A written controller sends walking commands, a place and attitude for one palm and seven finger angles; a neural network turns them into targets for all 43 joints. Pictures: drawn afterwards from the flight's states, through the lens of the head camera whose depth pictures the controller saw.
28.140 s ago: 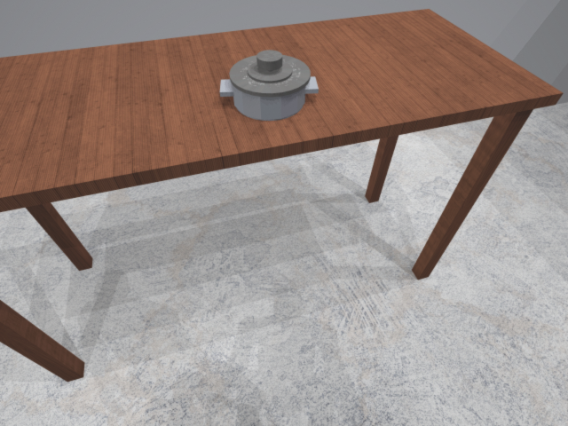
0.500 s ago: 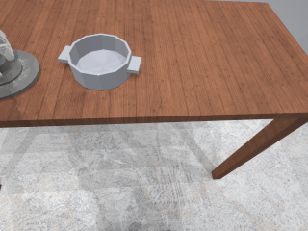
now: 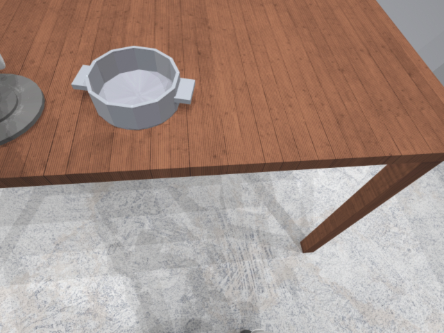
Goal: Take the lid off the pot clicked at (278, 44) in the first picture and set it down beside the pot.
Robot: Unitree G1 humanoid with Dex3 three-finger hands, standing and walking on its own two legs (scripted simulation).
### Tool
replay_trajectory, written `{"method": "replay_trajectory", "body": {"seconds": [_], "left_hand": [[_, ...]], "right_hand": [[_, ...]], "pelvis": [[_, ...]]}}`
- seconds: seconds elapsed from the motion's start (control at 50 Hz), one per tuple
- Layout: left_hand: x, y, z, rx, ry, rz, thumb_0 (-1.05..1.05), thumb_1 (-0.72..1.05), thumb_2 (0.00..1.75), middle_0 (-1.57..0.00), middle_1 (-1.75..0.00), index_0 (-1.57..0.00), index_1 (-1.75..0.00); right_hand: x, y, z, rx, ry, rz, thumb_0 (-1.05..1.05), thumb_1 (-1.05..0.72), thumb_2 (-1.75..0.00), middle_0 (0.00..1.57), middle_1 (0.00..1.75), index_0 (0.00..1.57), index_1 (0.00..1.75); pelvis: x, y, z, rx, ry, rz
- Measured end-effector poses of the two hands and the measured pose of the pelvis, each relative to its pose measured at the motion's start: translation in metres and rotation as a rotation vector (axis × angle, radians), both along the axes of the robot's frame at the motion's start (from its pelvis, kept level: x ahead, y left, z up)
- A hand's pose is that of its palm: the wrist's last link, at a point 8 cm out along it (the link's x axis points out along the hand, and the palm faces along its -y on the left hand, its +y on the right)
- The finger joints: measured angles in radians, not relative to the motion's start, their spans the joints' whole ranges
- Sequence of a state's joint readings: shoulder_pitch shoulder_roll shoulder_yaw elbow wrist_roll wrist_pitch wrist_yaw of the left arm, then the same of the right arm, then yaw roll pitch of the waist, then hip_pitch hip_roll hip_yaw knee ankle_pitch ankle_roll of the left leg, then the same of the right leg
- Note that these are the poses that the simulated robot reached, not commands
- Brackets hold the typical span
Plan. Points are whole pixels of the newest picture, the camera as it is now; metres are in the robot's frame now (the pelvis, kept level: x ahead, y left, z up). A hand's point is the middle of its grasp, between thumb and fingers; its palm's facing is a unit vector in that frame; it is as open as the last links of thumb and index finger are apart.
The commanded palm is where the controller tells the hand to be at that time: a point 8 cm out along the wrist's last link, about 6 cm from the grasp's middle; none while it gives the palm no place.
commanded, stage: open the fingers wide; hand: left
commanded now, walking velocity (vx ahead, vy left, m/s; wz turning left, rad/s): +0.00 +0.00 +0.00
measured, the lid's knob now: out of the picture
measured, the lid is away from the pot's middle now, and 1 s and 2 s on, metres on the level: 0.24 0.24 0.24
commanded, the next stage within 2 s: raise the empty hand in 0.16 s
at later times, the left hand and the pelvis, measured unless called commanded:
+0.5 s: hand out of the picture +0.48 +0.35 +0.19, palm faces -0.33 -0.15 -0.93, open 11.1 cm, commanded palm +0.50 +0.35 +0.26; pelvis +0.00 +0.01 +0.00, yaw +1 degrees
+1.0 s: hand out of the picture +0.49 +0.34 +0.24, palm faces -0.28 -0.14 -0.95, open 11.1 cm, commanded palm +0.51 +0.35 +0.31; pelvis +0.00 +0.00 +0.01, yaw +1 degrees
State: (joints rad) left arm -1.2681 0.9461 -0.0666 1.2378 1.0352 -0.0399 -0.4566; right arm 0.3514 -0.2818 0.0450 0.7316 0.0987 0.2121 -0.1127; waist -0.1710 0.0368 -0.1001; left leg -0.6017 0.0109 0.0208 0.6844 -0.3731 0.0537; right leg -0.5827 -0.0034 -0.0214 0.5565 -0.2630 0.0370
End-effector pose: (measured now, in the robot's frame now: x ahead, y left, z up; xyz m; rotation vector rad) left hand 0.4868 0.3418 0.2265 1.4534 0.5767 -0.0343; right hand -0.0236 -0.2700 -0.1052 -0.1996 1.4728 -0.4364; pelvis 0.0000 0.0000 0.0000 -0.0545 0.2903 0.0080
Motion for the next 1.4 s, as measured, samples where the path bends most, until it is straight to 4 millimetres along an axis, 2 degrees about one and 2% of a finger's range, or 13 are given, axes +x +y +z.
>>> {"method": "replay_trajectory", "body": {"seconds": [0.14, 0.36, 0.48, 0.6, 0.86, 1.08, 1.24, 1.4], "left_hand": [[0.001, 0.003, 0.000, -0.005, -0.007, -0.006, 0.00, -0.09, 0.85, -0.46, -0.69, -0.46, -0.68], [-0.007, 0.015, 0.002, 0.001, -0.005, 0.002, 0.00, -0.11, 0.88, -0.48, -0.65, -0.48, -0.64], [-0.009, 0.014, 0.020, -0.004, -0.040, -0.003, 0.00, -0.12, 0.89, -0.48, -0.64, -0.48, -0.63], [-0.012, 0.013, 0.028, 0.012, -0.029, 0.020, 0.00, -0.12, 0.89, -0.48, -0.63, -0.48, -0.62], [-0.009, 0.004, 0.061, 0.024, -0.071, 0.050, 0.00, -0.12, 0.89, -0.48, -0.63, -0.48, -0.62], [-0.004, -0.001, 0.079, 0.026, -0.099, 0.085, 0.00, -0.12, 0.89, -0.48, -0.63, -0.48, -0.62], [-0.008, 0.007, 0.101, 0.033, -0.127, 0.141, 0.00, -0.12, 0.89, -0.48, -0.63, -0.48, -0.62], [-0.015, 0.006, 0.121, 0.047, -0.156, 0.164, 0.00, -0.12, 0.89, -0.48, -0.63, -0.48, -0.62]], "right_hand": [[-0.003, 0.007, 0.000, 0.012, 0.005, -0.012, 0.00, -0.90, -0.90, 0.20, 0.30, 0.20, 0.30], [0.018, 0.010, 0.001, 0.017, -0.034, 0.026, 0.00, -0.90, -0.90, 0.20, 0.30, 0.20, 0.30], [0.033, 0.010, 0.002, 0.015, -0.080, 0.048, 0.00, -0.90, -0.90, 0.20, 0.30, 0.20, 0.30], [0.039, 0.010, 0.000, 0.025, -0.099, 0.064, 0.00, -0.90, -0.90, 0.20, 0.30, 0.20, 0.30], [0.027, 0.008, 0.000, 0.034, -0.083, 0.049, 0.00, -0.90, -0.90, 0.20, 0.30, 0.20, 0.30], [0.021, 0.002, 0.002, 0.034, -0.067, 0.029, 0.00, -0.90, -0.90, 0.20, 0.30, 0.20, 0.30], [0.030, -0.002, 0.003, 0.043, -0.080, 0.039, 0.00, -0.90, -0.90, 0.20, 0.30, 0.20, 0.30], [0.050, -0.004, 0.002, 0.058, -0.112, 0.073, 0.00, -0.90, -0.90, 0.20, 0.30, 0.20, 0.30]], "pelvis": [[0.001, 0.004, 0.000, -0.001, -0.001, -0.006], [0.001, 0.008, 0.001, -0.006, -0.003, 0.007], [0.001, 0.009, 0.002, -0.006, -0.012, 0.014], [-0.001, 0.009, 0.002, -0.004, -0.022, 0.014], [0.001, 0.004, 0.005, 0.003, -0.027, 0.017], [0.005, -0.001, 0.008, 0.010, -0.032, 0.007], [0.010, -0.004, 0.011, 0.012, -0.038, 0.008], [0.012, -0.006, 0.013, 0.016, -0.045, 0.019]]}}
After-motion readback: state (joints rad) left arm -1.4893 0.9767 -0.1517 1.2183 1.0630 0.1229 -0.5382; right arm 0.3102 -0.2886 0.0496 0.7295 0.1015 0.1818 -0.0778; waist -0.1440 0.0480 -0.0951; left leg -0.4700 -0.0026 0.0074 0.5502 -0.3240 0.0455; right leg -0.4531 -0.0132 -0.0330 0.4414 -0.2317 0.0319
